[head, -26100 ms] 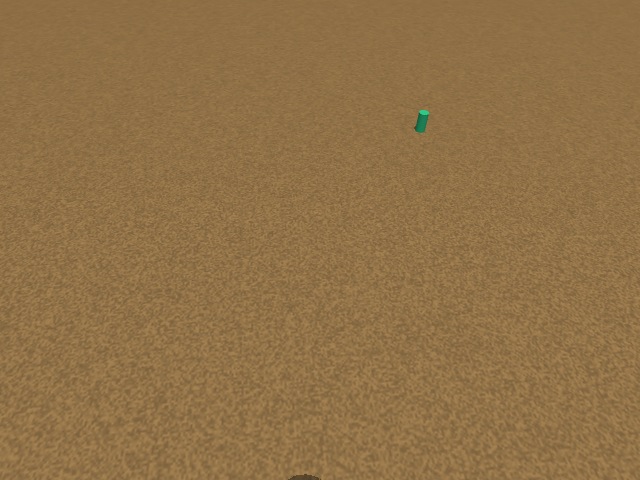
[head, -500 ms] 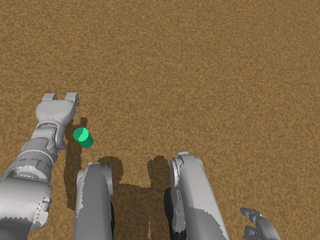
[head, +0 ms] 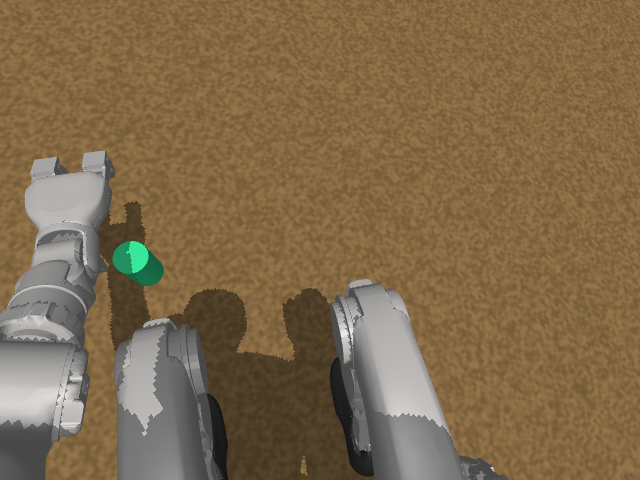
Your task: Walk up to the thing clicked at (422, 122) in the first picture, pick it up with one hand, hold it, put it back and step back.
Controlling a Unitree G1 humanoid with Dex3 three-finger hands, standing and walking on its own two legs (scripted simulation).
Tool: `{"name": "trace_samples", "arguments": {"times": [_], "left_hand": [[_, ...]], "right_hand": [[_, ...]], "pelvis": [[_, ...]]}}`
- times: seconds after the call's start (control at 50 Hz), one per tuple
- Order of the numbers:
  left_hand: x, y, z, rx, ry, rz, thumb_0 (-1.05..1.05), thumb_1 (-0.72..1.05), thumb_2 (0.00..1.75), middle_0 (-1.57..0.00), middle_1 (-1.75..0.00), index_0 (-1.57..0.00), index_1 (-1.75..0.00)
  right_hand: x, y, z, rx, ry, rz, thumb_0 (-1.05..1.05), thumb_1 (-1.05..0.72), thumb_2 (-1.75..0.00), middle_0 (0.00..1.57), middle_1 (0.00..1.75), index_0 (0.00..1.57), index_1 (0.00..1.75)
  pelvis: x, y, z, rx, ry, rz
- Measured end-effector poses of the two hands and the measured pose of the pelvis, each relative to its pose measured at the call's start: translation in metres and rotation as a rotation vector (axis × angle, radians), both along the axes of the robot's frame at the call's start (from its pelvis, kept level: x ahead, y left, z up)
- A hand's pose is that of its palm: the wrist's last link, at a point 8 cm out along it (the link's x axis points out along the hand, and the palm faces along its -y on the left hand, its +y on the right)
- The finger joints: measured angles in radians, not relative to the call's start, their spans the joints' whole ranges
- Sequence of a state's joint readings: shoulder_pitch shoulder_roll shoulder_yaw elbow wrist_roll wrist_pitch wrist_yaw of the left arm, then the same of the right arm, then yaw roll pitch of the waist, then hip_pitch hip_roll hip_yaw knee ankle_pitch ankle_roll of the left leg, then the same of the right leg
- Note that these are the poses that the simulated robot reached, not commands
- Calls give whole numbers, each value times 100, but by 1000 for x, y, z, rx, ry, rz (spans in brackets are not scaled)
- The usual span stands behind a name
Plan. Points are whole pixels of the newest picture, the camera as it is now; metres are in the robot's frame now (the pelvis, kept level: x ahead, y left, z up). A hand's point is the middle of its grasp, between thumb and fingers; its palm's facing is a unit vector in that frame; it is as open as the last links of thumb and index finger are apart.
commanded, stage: home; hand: left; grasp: from above
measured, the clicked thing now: (140, 265) +0.45 +0.21 -0.31
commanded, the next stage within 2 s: none
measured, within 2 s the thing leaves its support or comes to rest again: neither
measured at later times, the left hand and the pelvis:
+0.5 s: hand (1, 329) +0.32 +0.22 +0.06, palm faces -0.31 -0.54 -0.78, open 8.2 cm; pelvis +0.02 +0.00 +0.17, yaw +3 degrees
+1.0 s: hand out of the picture +0.24 +0.20 +0.27, palm faces +0.06 -0.94 -0.32, open 7.4 cm; pelvis +0.07 +0.00 +0.33, yaw +5 degrees
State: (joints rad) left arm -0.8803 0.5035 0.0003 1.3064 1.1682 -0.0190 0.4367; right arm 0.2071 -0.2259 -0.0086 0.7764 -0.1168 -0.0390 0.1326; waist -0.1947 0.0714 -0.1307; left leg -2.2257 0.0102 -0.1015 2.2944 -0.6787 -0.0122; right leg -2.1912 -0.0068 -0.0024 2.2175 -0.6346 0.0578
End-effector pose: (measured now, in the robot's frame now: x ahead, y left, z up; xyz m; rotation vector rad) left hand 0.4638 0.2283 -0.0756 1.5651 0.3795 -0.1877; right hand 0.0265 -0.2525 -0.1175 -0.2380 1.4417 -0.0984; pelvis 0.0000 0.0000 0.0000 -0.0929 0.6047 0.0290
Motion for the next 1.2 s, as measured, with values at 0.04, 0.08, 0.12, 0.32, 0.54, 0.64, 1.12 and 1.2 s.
{"name": "trace_samples", "arguments": {"times": [0.04,0.08,0.12,0.32,0.54,0.64,1.12,1.2], "left_hand": [[-3,4,13,-7,24,23,0,-47,96,-18,-95,-17,-95],[-7,5,26,-18,46,28,0,-44,94,-19,-92,-18,-92],[-14,6,39,-41,62,26,0,-39,92,-20,-87,-19,-87],[-83,9,115,-257,48,134,0,18,86,-21,-48,-21,-48],[-160,15,202,-516,69,398,0,77,89,-22,-33,-22,-32],[-184,11,239,-650,79,502,0,85,89,-22,-31,-22,-31],[-247,19,406,-1140,60,903,1,90,90,-21,-30,-21,-30],[-251,19,412,-1173,62,924,1,90,90,-21,-30,-21,-30]], "right_hand": [[3,2,5,11,-9,-11,1,-91,-90,20,30,20,30],[7,2,14,15,-21,-19,1,-91,-89,20,30,20,30],[14,0,26,10,-38,-23,1,-90,-89,20,30,20,30],[89,-22,109,-73,-216,10,1,-90,-89,20,30,20,30],[191,0,212,-60,-533,83,1,-90,-90,20,30,20,30],[214,19,255,-23,-631,94,1,-90,-90,20,30,20,30],[218,30,398,-71,-786,45,2,-90,-90,20,30,20,30],[227,30,409,-75,-838,59,2,-90,-90,20,30,20,30]], "pelvis": [[1,0,9,2,3,0],[2,0,19,5,3,1],[2,0,31,7,1,3],[8,-1,103,16,-36,23],[18,-4,187,38,-133,39],[26,-4,221,43,-180,45],[85,4,346,61,-396,68],[88,4,350,63,-412,74]]}}
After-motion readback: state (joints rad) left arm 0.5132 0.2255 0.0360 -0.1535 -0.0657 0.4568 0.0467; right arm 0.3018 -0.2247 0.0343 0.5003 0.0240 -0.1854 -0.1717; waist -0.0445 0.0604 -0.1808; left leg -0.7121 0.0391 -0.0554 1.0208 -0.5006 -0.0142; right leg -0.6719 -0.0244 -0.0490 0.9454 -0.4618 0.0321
